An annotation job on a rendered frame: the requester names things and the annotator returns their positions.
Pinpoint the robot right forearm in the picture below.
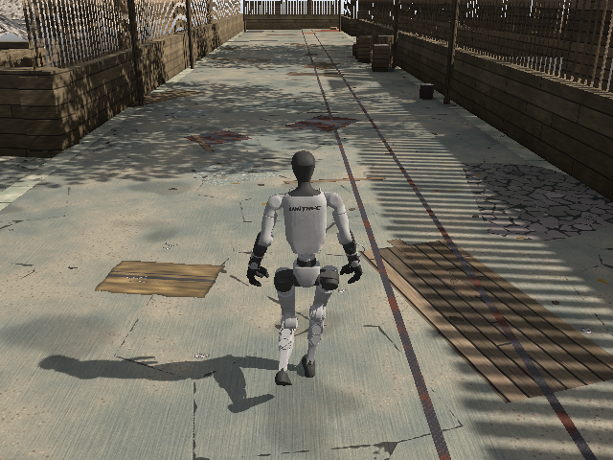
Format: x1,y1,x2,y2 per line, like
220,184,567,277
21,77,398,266
342,229,360,267

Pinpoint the right robot foot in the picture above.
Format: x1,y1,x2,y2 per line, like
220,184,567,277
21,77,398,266
302,354,315,378

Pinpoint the robot right upper arm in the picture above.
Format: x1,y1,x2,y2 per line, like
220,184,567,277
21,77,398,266
324,192,352,244

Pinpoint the robot left hand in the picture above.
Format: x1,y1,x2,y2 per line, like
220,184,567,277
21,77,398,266
246,266,269,287

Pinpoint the robot left upper arm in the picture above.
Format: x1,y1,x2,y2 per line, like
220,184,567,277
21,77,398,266
258,194,284,247

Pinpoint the robot left forearm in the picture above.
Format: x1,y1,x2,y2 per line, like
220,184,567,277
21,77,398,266
248,232,267,269

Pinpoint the robot right thigh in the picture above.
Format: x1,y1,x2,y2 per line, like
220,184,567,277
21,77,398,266
309,265,339,322

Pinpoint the robot right hand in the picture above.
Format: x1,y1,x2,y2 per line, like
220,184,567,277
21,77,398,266
340,264,363,284

